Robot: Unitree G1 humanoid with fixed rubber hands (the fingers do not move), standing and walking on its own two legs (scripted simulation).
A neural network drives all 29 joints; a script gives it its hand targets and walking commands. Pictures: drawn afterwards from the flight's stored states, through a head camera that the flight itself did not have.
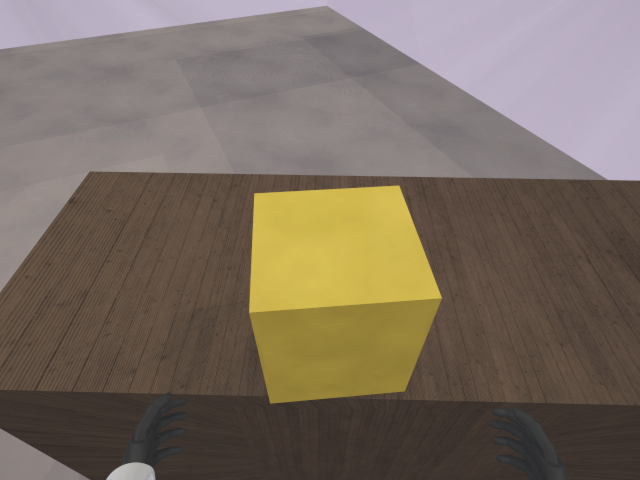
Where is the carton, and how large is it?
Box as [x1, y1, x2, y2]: [249, 186, 441, 403]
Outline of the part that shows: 399,186 254,193 249,313 270,403 403,391 405,389 441,297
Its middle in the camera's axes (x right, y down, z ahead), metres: +0.02 +0.09 +0.57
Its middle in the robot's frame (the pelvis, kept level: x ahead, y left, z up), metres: +0.37 +0.01 +0.00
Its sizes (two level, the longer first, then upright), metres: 0.210 0.200 0.250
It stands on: a pedestal, 0.66 m high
